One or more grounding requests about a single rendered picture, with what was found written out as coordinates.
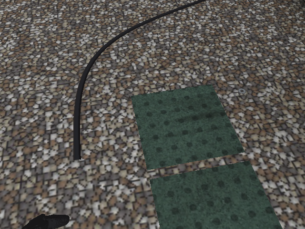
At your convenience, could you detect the robot left hand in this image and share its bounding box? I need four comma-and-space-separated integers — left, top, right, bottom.
22, 214, 70, 229

